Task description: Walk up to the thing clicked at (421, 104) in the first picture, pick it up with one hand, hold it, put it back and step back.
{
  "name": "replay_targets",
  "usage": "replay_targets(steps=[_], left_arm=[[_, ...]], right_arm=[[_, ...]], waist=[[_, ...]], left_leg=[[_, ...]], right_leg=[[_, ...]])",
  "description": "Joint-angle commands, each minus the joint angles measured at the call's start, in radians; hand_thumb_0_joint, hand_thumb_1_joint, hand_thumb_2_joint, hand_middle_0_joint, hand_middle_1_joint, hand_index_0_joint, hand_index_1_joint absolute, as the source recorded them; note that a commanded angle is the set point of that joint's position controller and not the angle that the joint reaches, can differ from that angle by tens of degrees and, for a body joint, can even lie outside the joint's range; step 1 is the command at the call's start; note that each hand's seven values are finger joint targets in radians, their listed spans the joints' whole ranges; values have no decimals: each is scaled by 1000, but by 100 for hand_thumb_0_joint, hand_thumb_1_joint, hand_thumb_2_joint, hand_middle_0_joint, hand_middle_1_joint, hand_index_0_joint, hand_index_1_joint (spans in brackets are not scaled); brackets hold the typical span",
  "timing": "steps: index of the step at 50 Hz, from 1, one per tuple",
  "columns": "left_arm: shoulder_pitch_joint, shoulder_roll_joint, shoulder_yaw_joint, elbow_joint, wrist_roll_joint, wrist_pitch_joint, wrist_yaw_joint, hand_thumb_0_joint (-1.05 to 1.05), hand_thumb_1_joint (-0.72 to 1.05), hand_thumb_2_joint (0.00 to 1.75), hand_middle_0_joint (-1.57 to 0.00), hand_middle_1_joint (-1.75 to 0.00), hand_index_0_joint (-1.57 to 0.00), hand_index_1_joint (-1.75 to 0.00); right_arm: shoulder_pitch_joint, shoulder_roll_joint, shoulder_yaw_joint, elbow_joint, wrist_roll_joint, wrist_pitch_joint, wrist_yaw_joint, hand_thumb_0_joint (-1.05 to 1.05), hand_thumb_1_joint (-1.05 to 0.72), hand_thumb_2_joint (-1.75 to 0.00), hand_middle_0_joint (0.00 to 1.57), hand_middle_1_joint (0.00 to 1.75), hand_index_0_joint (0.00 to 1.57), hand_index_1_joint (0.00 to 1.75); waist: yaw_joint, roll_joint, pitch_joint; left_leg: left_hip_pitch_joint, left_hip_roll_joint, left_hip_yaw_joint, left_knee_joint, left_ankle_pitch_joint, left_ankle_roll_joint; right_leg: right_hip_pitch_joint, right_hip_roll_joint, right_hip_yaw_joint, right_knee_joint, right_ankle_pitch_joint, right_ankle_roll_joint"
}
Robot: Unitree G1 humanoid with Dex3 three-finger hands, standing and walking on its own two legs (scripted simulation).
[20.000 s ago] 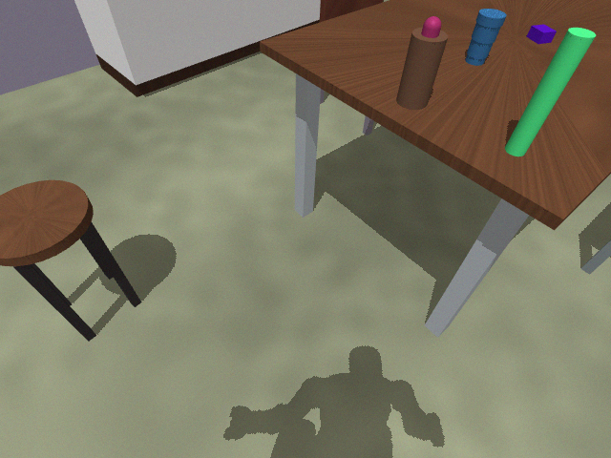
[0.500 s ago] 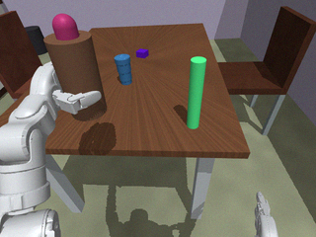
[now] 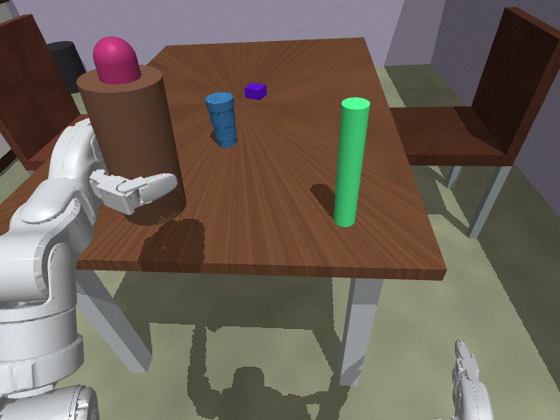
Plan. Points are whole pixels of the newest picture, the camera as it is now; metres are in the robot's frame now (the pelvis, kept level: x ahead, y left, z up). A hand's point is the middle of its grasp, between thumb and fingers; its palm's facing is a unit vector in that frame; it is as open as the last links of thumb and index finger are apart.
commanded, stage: crouch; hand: left
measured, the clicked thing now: (136, 136) +0.33 +0.16 +0.30
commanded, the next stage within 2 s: lower in 1.50 s
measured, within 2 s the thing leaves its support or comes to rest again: neither
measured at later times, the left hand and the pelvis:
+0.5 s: hand (167, 167) +0.38 +0.17 +0.22, palm faces +0.13 -0.99 -0.01, open 10.9 cm; pelvis +0.00 +0.00 +0.00, yaw -1 degrees
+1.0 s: hand (182, 168) +0.44 +0.18 +0.18, palm faces +0.14 -0.99 -0.02, open 10.9 cm; pelvis +0.01 +0.00 +0.00, yaw -2 degrees
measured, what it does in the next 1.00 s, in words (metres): stands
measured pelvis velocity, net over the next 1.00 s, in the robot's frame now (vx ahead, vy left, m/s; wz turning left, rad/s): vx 0.01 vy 0.00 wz -0.03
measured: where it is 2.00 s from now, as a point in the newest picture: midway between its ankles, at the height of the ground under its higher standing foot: outside the picture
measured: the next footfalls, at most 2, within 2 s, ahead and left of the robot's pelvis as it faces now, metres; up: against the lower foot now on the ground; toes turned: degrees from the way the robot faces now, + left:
none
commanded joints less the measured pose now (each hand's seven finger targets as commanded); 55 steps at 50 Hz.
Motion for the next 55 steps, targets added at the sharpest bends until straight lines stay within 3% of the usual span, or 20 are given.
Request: replay_targets(steps=[1, 6, 15, 20, 25, 26, 29, 31, 34, 37, 38, 39, 42, 43, 48, 50, 51, 53, 54, 55], left_arm=[[-629, 268, 147, -299, -19, -145, 12, 0, 3, 136, -126, -149, -127, -151], [-622, 209, 110, -187, -17, -126, 12, 0, 10, 132, -131, -148, -132, -149], [-665, 187, 76, 50, 15, -162, 26, 0, 7, 128, -128, -144, -130, -145], [-755, 221, 78, 109, 36, -265, 37, 0, 10, 127, -126, -142, -128, -143], [-859, 290, 92, 66, 62, -402, 58, 0, 12, 127, -122, -140, -125, -140], [-815, 260, 79, 143, 62, -415, 56, 0, 11, 127, -122, -140, -124, -140], [-904, 279, 59, 48, 71, -480, 60, 0, 8, 128, -124, -142, -125, -142], [-841, 273, 66, 149, 71, -497, 58, 0, 8, 129, -124, -142, -126, -143], [-882, 279, 64, 165, 73, -540, 55, 0, 6, 129, -125, -143, -127, -144], [-836, 278, 71, 317, 84, -561, 55, 0, 7, 130, -126, -144, -127, -144], [-862, 255, 46, 272, 82, -581, 51, 0, 7, 129, -125, -143, -127, -144], [-891, 260, 50, 279, 78, -596, 51, 0, 5, 129, -126, -144, -128, -145], [-842, 263, 60, 401, 82, -618, 46, 0, 7, 129, -125, -143, -127, -144], [-845, 255, 55, 402, 85, -632, 46, 0, 6, 129, -125, -144, -127, -144], [-877, 265, 49, 425, 93, -699, 40, 0, 12, 130, -125, -142, -127, -142], [-867, 272, 57, 460, 94, -721, 43, 0, 11, 130, -125, -143, -128, -143], [-916, 243, 25, 382, 96, -737, 43, 0, 10, 130, -125, -142, -127, -143], [-850, 276, 68, 506, 93, -748, 49, 0, 7, 130, -125, -143, -127, -144], [-915, 262, 42, 432, 96, -769, 49, 0, 9, 131, -125, -143, -127, -144], [-918, 286, 55, 472, 102, -780, 55, 0, 8, 130, -125, -142, -127, -143]], right_arm=[[-127, -99, -30, -141, -3, -76, -12, 0, 51, -7, 5, 5, 5, 5], [-134, -94, -26, -141, 2, -81, -3, 0, 56, -5, 5, 5, 5, 5], [-124, -104, -24, -147, 1, -66, 6, 0, 57, -5, 5, 5, 5, 5], [-99, -94, -13, -151, -7, -69, 3, 0, 57, -5, 5, 5, 5, 5], [-71, -98, -13, -178, -22, -81, -6, 0, 57, -5, 5, 5, 5, 5], [-109, -90, -3, -205, -24, -87, -8, 0, 57, -5, 5, 5, 5, 5], [-124, -98, -12, -187, -31, -94, -15, 0, 56, -5, 5, 5, 5, 5], [-137, -96, -6, -179, -35, -101, -19, 0, 56, -5, 5, 5, 5, 5], [-128, -107, -17, -193, -40, -94, -23, 0, 55, -5, 5, 5, 5, 5], [-86, -90, -7, -153, -40, -86, -15, 0, 56, -5, 5, 5, 5, 5], [-114, -82, 0, -182, -38, -89, -12, 0, 56, -5, 5, 5, 5, 5], [-106, -119, -34, -198, -41, -90, -14, 0, 55, -5, 5, 5, 5, 5], [-51, -108, -19, -206, -38, -74, -1, 0, 56, -5, 5, 5, 5, 5], [-49, -92, -9, -202, -39, -69, 4, 0, 56, -5, 5, 5, 5, 5], [-24, -124, -29, -237, -40, -50, 25, 0, 57, -5, 5, 5, 5, 5], [-35, -127, -29, -254, -39, -42, 33, 0, 56, -5, 5, 5, 5, 5], [-55, -100, -7, -251, -38, -40, 37, 0, 56, -5, 5, 5, 5, 5], [-59, -113, -9, -269, -37, -28, 36, 0, 56, -5, 5, 5, 5, 5], [-81, -109, -9, -275, -37, -25, 38, 0, 56, -5, 5, 5, 5, 5], [-67, -121, -17, -273, -38, -15, 37, 0, 56, -5, 5, 5, 5, 5]], waist=[[-10, -37, -264], [-8, -59, -236], [-19, -120, -213], [-25, -99, -227], [-40, -24, -348], [-37, -54, -322], [-48, 21, -378], [-57, -21, -341], [-67, -14, -407], [-77, -33, -324], [-64, -30, -347], [-80, -44, -375], [-88, -49, -357], [-73, -57, -340], [-82, -21, -393], [-80, -32, -382], [-71, 2, -405], [-77, -45, -385], [-78, -21, -385], [-83, -9, -394]], left_leg=[[153, -37, 26, -97, 107, 24], [150, -27, 14, -105, 115, 19], [122, -32, 25, -101, 102, 29], [121, -29, 22, -109, 63, 24], [182, -21, 18, -82, 117, 16], [155, -22, 20, -81, 110, 18], [184, -22, 20, -71, 129, 14], [156, -22, 21, -67, 116, 20], [178, -19, 21, -53, 173, 20], [148, -14, 21, -62, 157, 18], [132, -18, 22, -67, 153, 18], [152, -16, 23, -63, 155, 21], [159, -15, 28, -56, 201, 21], [142, -12, 24, -58, 217, 20], [200, 0, 18, -50, 311, 10], [175, -1, 21, -52, 297, 13], [186, -3, 20, -54, 302, 10], [163, -2, 21, -54, 288, 16], [161, 0, 19, -65, 264, 11], [177, 2, 18, -65, 259, 10]], right_leg=[[-5, 44, -47, -116, 117, -20], [-15, 49, -55, -102, 122, -24], [-31, 39, -46, -115, 118, -18], [-54, 39, -43, -113, 86, -20], [-46, 38, -36, -91, 133, -24], [-35, 38, -33, -95, 126, -23], [-40, 35, -25, -84, 150, -26], [-40, 36, -23, -88, 142, -22], [-12, 37, -22, -77, 203, -20], [-54, 47, -30, -76, 187, -23], [-24, 43, -28, -79, 186, -23], [-22, 43, -29, -78, 191, -20], [-38, 46, -28, -80, 233, -19], [-28, 49, -34, -71, 243, -21], [-40, 55, -37, -65, 296, -28], [-18, 53, -31, -71, 293, -28], [-18, 52, -32, -68, 299, -29], [-4, 52, -29, -76, 292, -26], [-10, 53, -31, -73, 275, -30], [-24, 54, -30, -79, 263, -32]])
